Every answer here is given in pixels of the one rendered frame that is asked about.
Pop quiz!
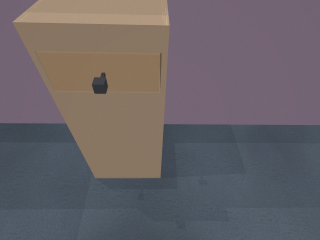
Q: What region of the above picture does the cabinet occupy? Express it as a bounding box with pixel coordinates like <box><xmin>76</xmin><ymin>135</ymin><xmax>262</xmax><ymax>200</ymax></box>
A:
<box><xmin>12</xmin><ymin>0</ymin><xmax>170</xmax><ymax>179</ymax></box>

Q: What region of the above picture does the drawer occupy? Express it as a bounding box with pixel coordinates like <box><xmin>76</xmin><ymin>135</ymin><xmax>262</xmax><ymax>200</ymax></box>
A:
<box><xmin>36</xmin><ymin>51</ymin><xmax>160</xmax><ymax>92</ymax></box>

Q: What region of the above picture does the handle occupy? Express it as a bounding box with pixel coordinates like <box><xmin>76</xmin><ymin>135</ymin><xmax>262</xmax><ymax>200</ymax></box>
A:
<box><xmin>92</xmin><ymin>72</ymin><xmax>108</xmax><ymax>94</ymax></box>

